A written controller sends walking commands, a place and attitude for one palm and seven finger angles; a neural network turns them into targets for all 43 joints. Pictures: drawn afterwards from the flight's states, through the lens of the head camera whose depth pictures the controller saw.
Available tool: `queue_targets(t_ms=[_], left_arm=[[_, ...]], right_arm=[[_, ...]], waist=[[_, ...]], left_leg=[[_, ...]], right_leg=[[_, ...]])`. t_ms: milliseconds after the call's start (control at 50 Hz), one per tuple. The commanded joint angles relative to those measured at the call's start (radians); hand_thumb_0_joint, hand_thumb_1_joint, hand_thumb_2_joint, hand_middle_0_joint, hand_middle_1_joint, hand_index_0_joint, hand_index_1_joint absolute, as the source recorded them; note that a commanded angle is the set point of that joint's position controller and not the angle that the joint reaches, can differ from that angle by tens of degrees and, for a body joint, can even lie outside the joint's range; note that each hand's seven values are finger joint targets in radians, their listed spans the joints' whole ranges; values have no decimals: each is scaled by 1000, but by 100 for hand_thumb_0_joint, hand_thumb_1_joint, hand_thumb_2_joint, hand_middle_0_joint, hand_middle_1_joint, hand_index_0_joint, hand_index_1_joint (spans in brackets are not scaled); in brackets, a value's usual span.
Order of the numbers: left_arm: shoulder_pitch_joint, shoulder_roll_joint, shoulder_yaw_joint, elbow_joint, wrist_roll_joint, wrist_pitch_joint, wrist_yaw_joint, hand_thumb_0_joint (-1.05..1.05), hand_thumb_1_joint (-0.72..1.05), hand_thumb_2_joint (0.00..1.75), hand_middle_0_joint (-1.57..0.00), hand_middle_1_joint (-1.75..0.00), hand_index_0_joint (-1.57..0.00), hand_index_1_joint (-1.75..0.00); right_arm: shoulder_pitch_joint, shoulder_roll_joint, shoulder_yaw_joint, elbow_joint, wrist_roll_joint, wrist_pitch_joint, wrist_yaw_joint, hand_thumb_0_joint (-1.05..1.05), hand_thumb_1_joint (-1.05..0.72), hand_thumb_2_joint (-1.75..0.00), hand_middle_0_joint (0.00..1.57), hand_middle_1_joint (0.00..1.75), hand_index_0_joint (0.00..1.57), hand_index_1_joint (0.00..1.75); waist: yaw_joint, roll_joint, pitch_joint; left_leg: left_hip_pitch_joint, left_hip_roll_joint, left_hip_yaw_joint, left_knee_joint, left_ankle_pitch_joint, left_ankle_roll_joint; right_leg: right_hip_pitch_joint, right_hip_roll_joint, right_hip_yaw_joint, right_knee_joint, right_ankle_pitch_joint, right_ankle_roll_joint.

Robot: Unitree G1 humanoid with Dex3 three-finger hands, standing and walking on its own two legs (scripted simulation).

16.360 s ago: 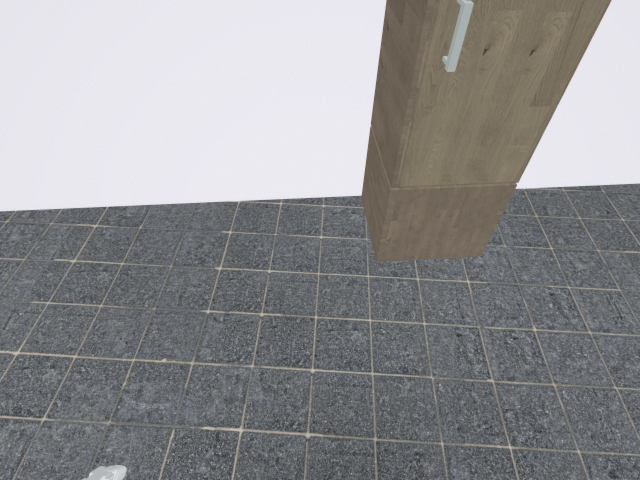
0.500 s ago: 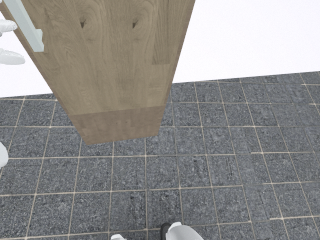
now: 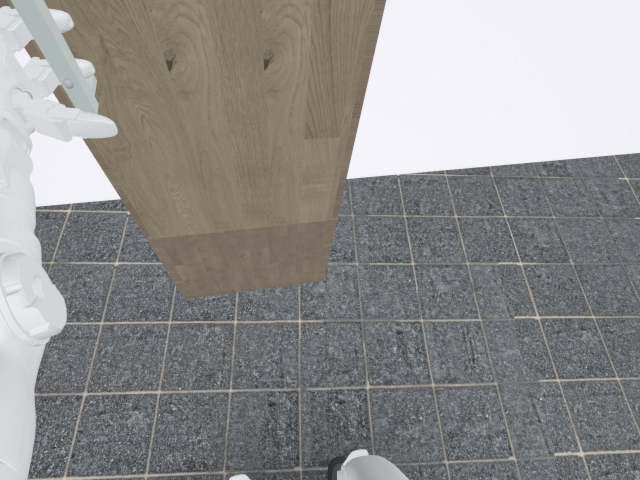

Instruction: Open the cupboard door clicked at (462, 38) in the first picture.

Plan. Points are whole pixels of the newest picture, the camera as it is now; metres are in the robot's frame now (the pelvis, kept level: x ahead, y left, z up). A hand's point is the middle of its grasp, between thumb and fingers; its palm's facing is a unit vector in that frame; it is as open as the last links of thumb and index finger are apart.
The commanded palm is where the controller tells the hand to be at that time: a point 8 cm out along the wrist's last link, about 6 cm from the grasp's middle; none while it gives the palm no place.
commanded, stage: slide the fingers in behind the handle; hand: left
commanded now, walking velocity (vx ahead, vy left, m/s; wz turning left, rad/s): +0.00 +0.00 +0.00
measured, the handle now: (62, 45) +0.59 +0.23 +0.16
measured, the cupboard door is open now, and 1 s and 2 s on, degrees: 0 0 1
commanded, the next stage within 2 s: close the thumb around the handle in 0.86 s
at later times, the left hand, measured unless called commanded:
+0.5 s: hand (87, 81) +0.54 +0.20 +0.15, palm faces +0.04 -1.00 -0.01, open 14.0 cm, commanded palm +0.52 +0.23 +0.15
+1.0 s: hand (89, 81) +0.55 +0.20 +0.15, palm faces +0.05 -1.00 -0.01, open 14.0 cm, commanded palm +0.52 +0.23 +0.15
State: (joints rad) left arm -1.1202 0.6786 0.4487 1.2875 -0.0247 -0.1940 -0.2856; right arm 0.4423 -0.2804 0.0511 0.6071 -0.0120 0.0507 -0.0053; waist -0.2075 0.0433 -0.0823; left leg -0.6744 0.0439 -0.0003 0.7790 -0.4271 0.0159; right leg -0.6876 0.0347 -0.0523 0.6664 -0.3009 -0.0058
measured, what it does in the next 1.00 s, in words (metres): stands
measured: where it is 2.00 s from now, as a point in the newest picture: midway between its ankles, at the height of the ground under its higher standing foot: outside the picture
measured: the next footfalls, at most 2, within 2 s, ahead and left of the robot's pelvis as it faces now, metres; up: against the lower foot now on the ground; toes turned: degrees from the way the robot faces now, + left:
none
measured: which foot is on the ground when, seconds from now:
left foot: down 0.00-1.00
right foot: down 0.00-1.00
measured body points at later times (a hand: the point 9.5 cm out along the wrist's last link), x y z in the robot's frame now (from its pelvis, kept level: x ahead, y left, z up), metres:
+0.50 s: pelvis -0.01 +0.00 +0.00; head +0.11 +0.01 +0.43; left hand +0.54 +0.25 +0.15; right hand -0.07 -0.26 -0.10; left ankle -0.04 +0.10 -0.71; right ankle +0.00 -0.12 -0.71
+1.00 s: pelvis +0.00 +0.01 +0.00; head +0.12 +0.02 +0.44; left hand +0.54 +0.25 +0.15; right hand -0.03 -0.25 -0.11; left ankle -0.04 +0.10 -0.71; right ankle +0.00 -0.12 -0.71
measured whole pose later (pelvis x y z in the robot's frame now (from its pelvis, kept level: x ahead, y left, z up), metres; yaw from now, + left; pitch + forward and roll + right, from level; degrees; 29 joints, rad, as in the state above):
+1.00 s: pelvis +0.00 +0.01 +0.00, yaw +0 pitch +19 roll -3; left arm -1.12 0.59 0.40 1.27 -0.04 -0.22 -0.21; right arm 0.47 -0.27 0.04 0.65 -0.03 0.03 0.01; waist -0.19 0.05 -0.09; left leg -0.67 0.03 0.00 0.77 -0.43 0.02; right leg -0.68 0.02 -0.05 0.66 -0.31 0.00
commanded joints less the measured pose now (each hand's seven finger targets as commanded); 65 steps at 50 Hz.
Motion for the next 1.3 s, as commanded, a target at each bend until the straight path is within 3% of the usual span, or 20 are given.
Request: queue_targets(t_ms=[0,260,340,400,460,500,540,560,600,660,720,780,820,880,940,980,1040,1100,1200,1280], left_arm=[[-476,284,14,-211,-16,-77,-4,0,-50,30,-30,-120,-30,-120],[-545,294,18,-179,-16,-72,15,0,-50,30,-30,-120,-30,-120],[-536,254,5,-214,-15,-92,28,0,-50,30,-30,-120,-30,-120],[-542,217,-14,-201,-22,-84,33,0,-50,30,-30,-120,-30,-120],[-551,195,-21,-231,-22,-88,41,0,-50,30,-30,-120,-30,-120],[-538,192,-22,-237,-24,-89,43,0,-50,30,-30,-120,-30,-120],[-517,160,-29,-246,-30,-95,44,0,-50,30,-30,-120,-30,-120],[-505,146,-38,-223,-35,-89,44,0,-50,30,-30,-120,-30,-120],[-516,183,-19,-201,-32,-83,46,0,-50,30,-30,-120,-30,-120],[-518,201,-7,-202,-20,-85,49,0,-50,30,-30,-120,-30,-120],[-526,176,-24,-247,-19,-97,51,0,-50,30,-30,-120,-30,-120],[-511,156,-19,-236,-36,-94,54,0,-50,30,-30,-120,-30,-120],[-514,122,-43,-255,-32,-93,56,0,-50,30,-30,-120,-30,-120],[-505,139,-32,-235,-30,-86,63,0,-50,30,-30,-120,-30,-120],[-510,134,-34,-237,-26,-87,66,0,-50,30,-30,-120,-30,-120],[-513,143,-30,-234,-25,-86,67,0,-39,35,-31,-121,-31,-121],[-524,117,-50,-277,-26,-95,65,0,-22,42,-32,-123,-32,-123],[-525,75,-79,-248,-32,-88,65,0,-5,49,-33,-125,-33,-125],[-538,122,-52,-238,-22,-92,68,0,23,61,-35,-128,-35,-128],[-524,96,-67,-246,-31,-95,65,0,45,71,-37,-130,-37,-130]], right_arm=[[220,-183,-72,-27,2,-11,-16,0,-90,-90,20,30,20,30],[248,-193,-72,3,-3,-31,-23,0,-90,-90,20,30,20,30],[255,-189,-77,6,-9,-37,-15,0,-90,-90,20,30,20,30],[256,-192,-79,10,-9,-39,-13,0,-90,-90,20,30,20,30],[258,-189,-82,17,-12,-43,-10,0,-90,-90,20,30,20,30],[259,-188,-82,16,-12,-41,-6,0,-90,-90,20,30,20,30],[256,-185,-84,17,-13,-42,-2,0,-90,-90,20,30,20,30],[254,-185,-83,20,-12,-41,-2,0,-90,-90,20,30,20,30],[251,-190,-81,20,-10,-39,-5,0,-90,-90,20,30,20,30],[253,-187,-80,17,-12,-40,-6,0,-90,-90,20,30,20,30],[253,-182,-83,8,-13,-38,-4,0,-90,-90,20,30,20,30],[251,-183,-86,12,-13,-36,0,0,-90,-90,20,30,20,30],[246,-179,-85,7,-14,-37,1,0,-90,-90,20,30,20,30],[246,-181,-86,13,-13,-32,4,0,-90,-90,20,30,20,30],[246,-179,-86,16,-14,-31,4,0,-90,-90,20,30,20,30],[248,-180,-87,17,-14,-31,3,0,-90,-90,20,30,20,30],[244,-175,-88,15,-14,-31,5,0,-90,-90,20,30,20,30],[239,-175,-87,22,-14,-33,8,0,-90,-90,20,30,20,30],[248,-180,-87,26,-15,-37,3,0,-90,-90,20,30,20,30],[245,-178,-88,30,-15,-38,5,0,-90,-90,20,30,20,30]], waist=[[-11,87,-443],[-29,107,-430],[-20,153,-479],[-28,107,-440],[-24,163,-470],[-23,129,-471],[-15,164,-484],[-23,119,-449],[-29,78,-411],[-19,110,-428],[-18,161,-466],[-20,100,-463],[-17,149,-467],[-19,92,-458],[-16,131,-462],[-20,95,-457],[-15,157,-489],[-30,125,-444],[-26,116,-462],[-28,127,-461]], left_leg=[[222,-20,-32,-55,491,19],[185,-23,-28,-71,388,24],[267,-18,-41,-67,465,14],[244,-17,-40,-73,434,17],[296,-15,-45,-67,486,10],[293,-14,-48,-68,509,9],[335,-12,-50,-60,564,4],[308,-11,-48,-62,540,6],[249,-15,-40,-71,480,14],[264,-15,-44,-67,512,10],[326,-10,-54,-51,616,1],[325,-6,-56,-49,619,0],[340,-7,-56,-45,649,-2],[311,-8,-56,-48,617,-1],[327,-9,-59,-45,635,-3],[306,-11,-56,-48,612,1],[360,-7,-62,-41,676,-8],[337,-8,-60,-48,615,-4],[311,-15,-60,-52,577,0],[335,-11,-60,-47,609,-1]], right_leg=[[278,11,34,-19,462,-9],[256,7,46,-43,373,-6],[228,13,31,-33,390,-14],[218,15,28,-41,366,-11],[200,15,25,-36,385,-15],[218,18,22,-31,409,-15],[197,20,19,-28,424,-18],[197,20,17,-31,418,-15],[219,17,24,-35,407,-12],[216,15,21,-23,420,-15],[193,17,17,-11,450,-18],[199,21,15,-15,453,-12],[185,18,14,-10,459,-16],[206,20,14,-12,458,-12],[191,18,14,-10,454,-14],[210,19,15,-11,461,-12],[191,18,13,-8,469,-14],[175,22,11,-18,435,-12],[205,18,15,-14,437,-14],[191,21,14,-18,449,-13]])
